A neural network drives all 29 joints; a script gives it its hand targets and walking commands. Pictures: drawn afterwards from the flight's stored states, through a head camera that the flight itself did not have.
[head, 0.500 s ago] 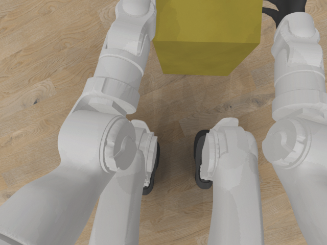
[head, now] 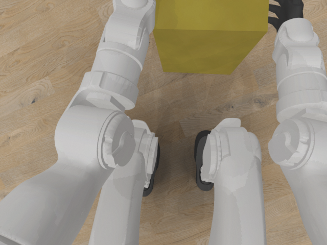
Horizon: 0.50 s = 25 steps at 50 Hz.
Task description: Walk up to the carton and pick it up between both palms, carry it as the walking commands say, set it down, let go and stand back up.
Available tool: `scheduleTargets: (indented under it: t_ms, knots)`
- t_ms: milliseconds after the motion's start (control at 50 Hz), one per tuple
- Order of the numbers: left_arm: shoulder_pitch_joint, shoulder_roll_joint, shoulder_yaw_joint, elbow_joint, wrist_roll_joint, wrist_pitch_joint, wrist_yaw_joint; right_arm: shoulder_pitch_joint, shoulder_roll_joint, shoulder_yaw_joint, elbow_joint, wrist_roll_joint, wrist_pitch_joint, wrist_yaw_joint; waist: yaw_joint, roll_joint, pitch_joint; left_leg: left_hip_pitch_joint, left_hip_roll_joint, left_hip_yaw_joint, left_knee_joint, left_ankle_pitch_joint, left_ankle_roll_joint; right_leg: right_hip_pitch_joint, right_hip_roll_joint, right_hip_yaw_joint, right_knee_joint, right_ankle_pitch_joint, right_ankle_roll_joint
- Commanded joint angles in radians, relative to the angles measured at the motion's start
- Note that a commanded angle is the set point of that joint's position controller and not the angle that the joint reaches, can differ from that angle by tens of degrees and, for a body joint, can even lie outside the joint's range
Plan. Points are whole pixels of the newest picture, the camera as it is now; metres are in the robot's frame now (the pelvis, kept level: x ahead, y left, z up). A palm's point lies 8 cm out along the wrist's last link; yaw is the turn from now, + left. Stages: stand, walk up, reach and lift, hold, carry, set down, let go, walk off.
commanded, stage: set down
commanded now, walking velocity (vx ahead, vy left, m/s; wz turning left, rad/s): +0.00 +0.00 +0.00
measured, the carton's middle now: (203, 14) +0.57 -0.09 -0.26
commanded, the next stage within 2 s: none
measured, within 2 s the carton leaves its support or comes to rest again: rests again in 1.20 s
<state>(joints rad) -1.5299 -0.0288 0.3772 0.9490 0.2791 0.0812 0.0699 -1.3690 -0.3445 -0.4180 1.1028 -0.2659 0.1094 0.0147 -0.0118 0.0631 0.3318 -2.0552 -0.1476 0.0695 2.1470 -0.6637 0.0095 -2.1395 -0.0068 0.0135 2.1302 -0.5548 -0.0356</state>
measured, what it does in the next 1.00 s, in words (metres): stands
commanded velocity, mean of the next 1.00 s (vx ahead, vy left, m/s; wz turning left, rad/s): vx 0.00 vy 0.00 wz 0.00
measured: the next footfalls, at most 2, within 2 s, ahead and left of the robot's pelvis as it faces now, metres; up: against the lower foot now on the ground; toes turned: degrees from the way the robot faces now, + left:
none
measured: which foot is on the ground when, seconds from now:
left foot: down 0.00-1.00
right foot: down 0.00-1.00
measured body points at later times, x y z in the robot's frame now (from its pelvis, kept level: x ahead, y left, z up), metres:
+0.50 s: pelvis +0.01 +0.00 -0.01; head +0.35 -0.06 +0.27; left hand +0.62 +0.03 -0.07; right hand +0.52 -0.28 -0.18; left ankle +0.10 +0.10 -0.36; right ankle +0.12 -0.11 -0.36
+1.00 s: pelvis +0.00 +0.00 -0.01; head +0.34 -0.06 +0.28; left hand +0.60 +0.11 -0.09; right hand +0.53 -0.30 -0.14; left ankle +0.10 +0.10 -0.36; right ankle +0.12 -0.11 -0.36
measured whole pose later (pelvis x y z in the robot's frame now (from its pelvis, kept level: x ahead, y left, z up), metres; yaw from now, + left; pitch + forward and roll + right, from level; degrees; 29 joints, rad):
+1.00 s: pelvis +0.00 +0.00 -0.01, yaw +0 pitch +34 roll +3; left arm -1.40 0.23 0.25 0.92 -0.10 0.18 0.10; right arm -1.31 -0.50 -0.25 1.03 0.03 0.12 0.02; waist -0.02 0.10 0.27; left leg -2.10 -0.15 0.07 2.17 -0.67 0.00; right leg -2.18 0.00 0.01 2.15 -0.56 -0.04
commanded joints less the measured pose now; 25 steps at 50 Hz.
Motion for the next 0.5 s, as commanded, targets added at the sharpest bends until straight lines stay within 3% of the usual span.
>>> scheduleTargets:
  t_ms: [0, 40, 60, 80, 100, 120, 160, 180, 200, 220, 240, 260, 280, 300, 320, 340, 360, 380, 400, 420, 440, 460, 480]
  knots:
    - [0.167, 0.130, 0.027, 0.407, -0.025, 0.146, 0.013, -0.178, -0.215, 0.073, 0.017, 0.082, -0.053, -0.022, -0.105, -0.179, -0.811, 0.087, -0.065, -0.074, -0.170, 0.102, -0.018, 0.574, 0.079, 0.001, -0.177, 0.108, 0.049]
    - [0.180, 0.167, 0.007, 0.450, -0.041, 0.148, 0.016, -0.154, -0.246, 0.085, 0.024, 0.106, -0.056, -0.031, -0.099, -0.181, -0.810, 0.078, -0.053, -0.077, -0.171, 0.081, -0.015, 0.594, 0.071, 0.013, -0.177, 0.088, 0.053]
    - [0.177, 0.224, 0.010, 0.425, -0.051, 0.141, 0.026, -0.116, -0.290, 0.068, 0.066, 0.099, -0.054, -0.042, -0.112, -0.168, -0.811, 0.084, -0.055, -0.079, -0.168, 0.089, -0.017, 0.557, 0.070, 0.001, -0.164, 0.100, 0.052]
    - [0.167, 0.212, -0.004, 0.397, -0.063, 0.133, 0.023, -0.114, -0.270, 0.100, 0.061, 0.117, -0.056, -0.039, -0.107, -0.193, -0.827, 0.082, -0.059, -0.070, -0.161, 0.105, -0.020, 0.578, 0.069, 0.002, -0.174, 0.111, 0.054]
    - [0.204, 0.147, -0.033, 0.490, -0.068, 0.146, 0.010, -0.165, -0.202, 0.159, 0.015, 0.171, -0.060, -0.023, -0.078, -0.166, -0.838, 0.091, -0.045, -0.068, -0.160, 0.085, -0.013, 0.582, 0.061, 0.023, -0.178, 0.087, 0.052]
    - [0.162, 0.176, -0.029, 0.432, -0.081, 0.135, 0.013, -0.167, -0.233, 0.148, 0.015, 0.164, -0.066, -0.027, -0.103, -0.216, -0.829, 0.077, -0.056, -0.076, -0.162, 0.100, -0.009, 0.566, 0.065, -0.002, -0.165, 0.099, 0.055]
    - [0.205, 0.267, -0.017, 0.447, -0.070, 0.129, 0.028, -0.113, -0.297, 0.149, 0.061, 0.176, -0.062, -0.033, -0.083, -0.213, -0.790, 0.052, -0.049, -0.062, -0.158, 0.081, -0.017, 0.558, 0.060, 0.012, -0.180, 0.072, 0.058]
    - [0.218, 0.286, -0.034, 0.452, -0.088, 0.124, 0.032, -0.063, -0.324, 0.142, 0.123, 0.172, -0.059, -0.036, -0.120, -0.199, -0.800, 0.062, -0.044, -0.071, -0.148, 0.084, -0.017, 0.562, 0.059, 0.013, -0.166, 0.093, 0.052]
    - [0.218, 0.226, -0.061, 0.455, -0.100, 0.126, 0.019, -0.106, -0.257, 0.190, 0.049, 0.207, -0.065, -0.024, -0.107, -0.221, -0.818, 0.083, -0.042, -0.079, -0.156, 0.102, -0.008, 0.560, 0.057, 0.011, -0.165, 0.104, 0.059]
    - [0.240, 0.211, -0.068, 0.476, -0.101, 0.126, 0.017, -0.120, -0.279, 0.197, 0.009, 0.215, -0.078, -0.028, -0.106, -0.197, -0.816, 0.092, -0.042, -0.076, -0.158, 0.121, -0.015, 0.536, 0.058, 0.007, -0.172, 0.121, 0.054]
    - [0.265, 0.259, -0.054, 0.509, -0.103, 0.123, 0.026, -0.094, -0.309, 0.191, 0.069, 0.223, -0.073, -0.027, -0.098, -0.212, -0.802, 0.088, -0.039, -0.078, -0.149, 0.101, -0.009, 0.523, 0.058, 0.011, -0.156, 0.094, 0.057]
    - [0.255, 0.213, -0.078, 0.501, -0.125, 0.124, 0.015, -0.118, -0.283, 0.226, 0.029, 0.236, -0.081, -0.019, -0.101, -0.230, -0.808, 0.083, -0.039, -0.089, -0.157, 0.116, -0.003, 0.514, 0.052, 0.004, -0.149, 0.110, 0.058]
    - [0.228, 0.239, -0.091, 0.474, -0.124, 0.120, 0.017, -0.086, -0.303, 0.219, 0.061, 0.253, -0.074, -0.021, -0.095, -0.187, -0.834, 0.100, -0.035, -0.081, -0.149, 0.123, -0.010, 0.530, 0.054, 0.015, -0.145, 0.111, 0.058]
    - [0.269, 0.204, -0.100, 0.517, -0.142, 0.123, 0.008, -0.102, -0.311, 0.212, 0.039, 0.235, -0.083, -0.019, -0.124, -0.212, -0.807, 0.088, -0.034, -0.091, -0.143, 0.118, -0.007, 0.504, 0.051, 0.008, -0.151, 0.112, 0.054]
    - [0.266, 0.228, -0.101, 0.500, -0.143, 0.123, 0.010, -0.099, -0.334, 0.224, 0.012, 0.253, -0.082, -0.028, -0.105, -0.204, -0.840, 0.108, -0.037, -0.082, -0.144, 0.124, -0.015, 0.539, 0.046, 0.017, -0.152, 0.114, 0.055]
    - [0.281, 0.268, -0.079, 0.507, -0.142, 0.121, 0.015, -0.085, -0.370, 0.208, 0.026, 0.241, -0.083, -0.027, -0.113, -0.250, -0.810, 0.074, -0.034, -0.091, -0.143, 0.124, -0.008, 0.519, 0.048, 0.000, -0.140, 0.121, 0.064]
    - [0.267, 0.220, -0.116, 0.504, -0.155, 0.123, 0.005, -0.095, -0.342, 0.229, -0.026, 0.263, -0.088, -0.022, -0.111, -0.214, -0.840, 0.089, -0.032, -0.084, -0.136, 0.132, -0.018, 0.531, 0.046, 0.007, -0.150, 0.129, 0.060]
    - [0.267, 0.187, -0.123, 0.491, -0.163, 0.117, 0.001, -0.078, -0.276, 0.257, -0.009, 0.277, -0.088, -0.013, -0.091, -0.209, -0.866, 0.117, -0.031, -0.081, -0.137, 0.153, -0.011, 0.543, 0.045, 0.011, -0.142, 0.147, 0.062]
    - [0.284, 0.214, -0.110, 0.509, -0.165, 0.121, 0.004, -0.108, -0.321, 0.261, -0.046, 0.289, -0.092, -0.015, -0.081, -0.212, -0.831, 0.081, -0.027, -0.084, -0.128, 0.143, -0.011, 0.533, 0.041, 0.020, -0.145, 0.148, 0.060]
    - [0.301, 0.242, -0.108, 0.522, -0.154, 0.120, 0.006, -0.040, -0.306, 0.259, 0.048, 0.280, -0.079, -0.017, -0.082, -0.212, -0.833, 0.076, -0.028, -0.077, -0.131, 0.124, -0.017, 0.549, 0.039, 0.023, -0.146, 0.138, 0.064]
    - [0.263, 0.293, -0.083, 0.450, -0.157, 0.109, 0.010, -0.041, -0.340, 0.243, 0.006, 0.279, -0.083, -0.023, -0.073, -0.234, -0.853, 0.078, -0.026, -0.082, -0.124, 0.149, -0.013, 0.555, 0.039, 0.029, -0.143, 0.159, 0.070]
    - [0.292, 0.286, -0.101, 0.496, -0.168, 0.113, 0.009, -0.084, -0.375, 0.222, -0.022, 0.283, -0.090, -0.027, -0.090, -0.190, -0.824, 0.085, -0.024, -0.084, -0.131, 0.134, -0.015, 0.511, 0.045, 0.020, -0.143, 0.137, 0.062]
    - [0.318, 0.257, -0.113, 0.536, -0.173, 0.116, 0.001, -0.060, -0.347, 0.242, -0.017, 0.286, -0.089, -0.019, -0.085, -0.225, -0.843, 0.089, -0.022, -0.084, -0.124, 0.136, -0.007, 0.540, 0.039, 0.021, -0.142, 0.139, 0.066]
